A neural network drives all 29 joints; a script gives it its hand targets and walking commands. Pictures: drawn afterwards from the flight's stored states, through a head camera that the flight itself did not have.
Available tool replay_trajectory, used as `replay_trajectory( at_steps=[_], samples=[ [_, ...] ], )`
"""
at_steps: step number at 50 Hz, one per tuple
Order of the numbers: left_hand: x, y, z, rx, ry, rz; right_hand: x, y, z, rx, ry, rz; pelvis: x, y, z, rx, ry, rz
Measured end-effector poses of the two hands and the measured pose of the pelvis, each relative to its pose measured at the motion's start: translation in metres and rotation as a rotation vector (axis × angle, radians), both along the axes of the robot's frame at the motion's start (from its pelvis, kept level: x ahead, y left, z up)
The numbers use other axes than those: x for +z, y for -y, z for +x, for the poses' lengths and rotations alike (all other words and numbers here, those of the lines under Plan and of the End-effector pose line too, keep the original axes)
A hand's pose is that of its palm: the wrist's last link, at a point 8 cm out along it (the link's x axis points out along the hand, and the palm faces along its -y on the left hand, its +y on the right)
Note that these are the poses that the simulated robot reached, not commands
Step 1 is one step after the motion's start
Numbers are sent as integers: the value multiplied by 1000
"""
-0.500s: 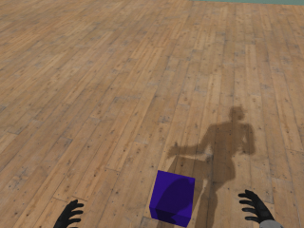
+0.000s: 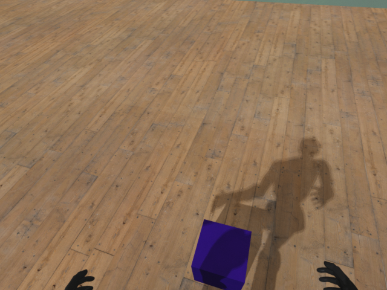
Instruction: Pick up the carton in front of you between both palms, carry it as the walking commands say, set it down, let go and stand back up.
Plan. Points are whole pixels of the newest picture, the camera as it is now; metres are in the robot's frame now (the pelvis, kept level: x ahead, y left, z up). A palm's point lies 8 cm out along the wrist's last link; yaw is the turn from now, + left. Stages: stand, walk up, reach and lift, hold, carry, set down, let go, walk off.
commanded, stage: stand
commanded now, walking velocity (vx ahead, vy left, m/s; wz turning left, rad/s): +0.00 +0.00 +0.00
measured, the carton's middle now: (221, 257) +0.36 -0.07 -0.65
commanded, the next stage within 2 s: none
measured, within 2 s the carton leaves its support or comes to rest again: neither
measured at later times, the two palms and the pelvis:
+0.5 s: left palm out of the picture +0.08 +0.31 -0.09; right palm out of the picture +0.08 -0.30 -0.10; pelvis -0.02 +0.00 +0.00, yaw +0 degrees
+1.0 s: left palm out of the picture +0.07 +0.31 -0.09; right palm out of the picture +0.06 -0.30 -0.10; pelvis -0.02 +0.00 +0.01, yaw +0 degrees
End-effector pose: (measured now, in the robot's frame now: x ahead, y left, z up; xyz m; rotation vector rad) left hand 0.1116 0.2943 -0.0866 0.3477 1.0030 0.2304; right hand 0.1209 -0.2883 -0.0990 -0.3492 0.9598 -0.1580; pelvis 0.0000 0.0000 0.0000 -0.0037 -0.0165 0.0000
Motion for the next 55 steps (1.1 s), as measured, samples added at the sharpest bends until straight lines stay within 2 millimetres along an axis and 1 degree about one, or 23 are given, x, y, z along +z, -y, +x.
replay_trajectory(
  at_steps=[7,31,42,55],
  samples=[
    [0,-4,-7,10,-19,1,0,3,-8,-3,-20,-9,2,-1,-3,-1,8,1],
    [-2,-14,-34,20,-79,4,-4,10,-45,-21,-99,-20,6,-3,-19,-3,24,5],
    [-3,-17,-40,21,-99,5,-4,13,-53,-30,-122,-24,6,-3,-23,-5,25,6],
    [-4,-19,-42,19,-112,8,-4,15,-58,-41,-138,-28,7,-3,-24,-8,24,6]
  ],
)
